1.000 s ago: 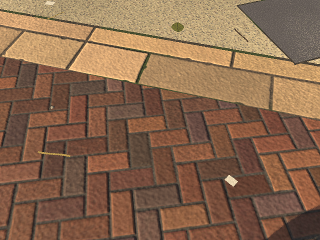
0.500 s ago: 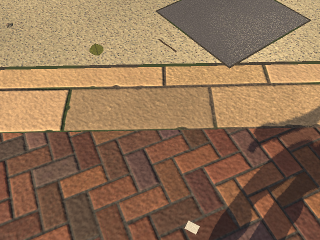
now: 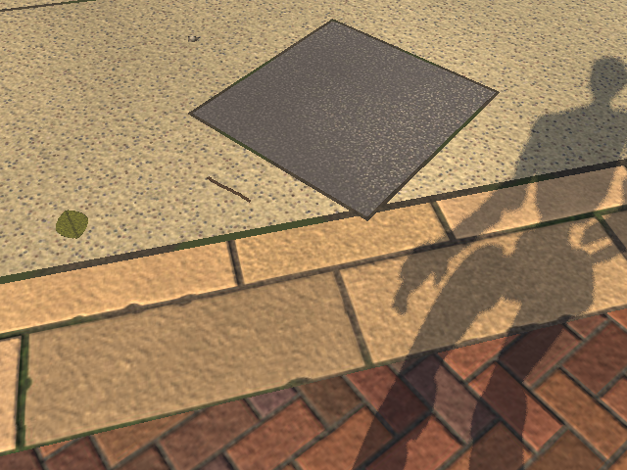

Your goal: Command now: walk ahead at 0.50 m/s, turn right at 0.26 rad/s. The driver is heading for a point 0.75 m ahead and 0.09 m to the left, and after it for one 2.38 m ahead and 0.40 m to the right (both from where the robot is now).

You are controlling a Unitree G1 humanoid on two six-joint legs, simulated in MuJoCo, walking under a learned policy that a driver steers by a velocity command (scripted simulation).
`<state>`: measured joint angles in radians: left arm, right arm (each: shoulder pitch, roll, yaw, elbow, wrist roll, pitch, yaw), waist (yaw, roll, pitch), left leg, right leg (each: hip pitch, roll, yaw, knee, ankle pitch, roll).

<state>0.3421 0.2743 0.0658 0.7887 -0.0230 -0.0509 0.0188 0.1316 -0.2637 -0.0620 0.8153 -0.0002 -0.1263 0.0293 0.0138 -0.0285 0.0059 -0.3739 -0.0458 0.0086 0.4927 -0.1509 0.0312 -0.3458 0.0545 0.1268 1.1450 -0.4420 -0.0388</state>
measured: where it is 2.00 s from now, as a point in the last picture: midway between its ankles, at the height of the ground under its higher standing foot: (281, 337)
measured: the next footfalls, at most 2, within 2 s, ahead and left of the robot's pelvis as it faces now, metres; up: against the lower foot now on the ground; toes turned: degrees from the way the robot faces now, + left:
right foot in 0.38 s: +0.36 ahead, -0.16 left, +0.00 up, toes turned -3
left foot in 0.86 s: +0.34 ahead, +0.07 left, +0.00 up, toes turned +9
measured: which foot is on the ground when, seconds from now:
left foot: down 0.00-0.40, up 0.42-0.84, down 0.86-1.00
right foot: up 0.00-0.36, down 0.38-0.86, up 0.88-1.00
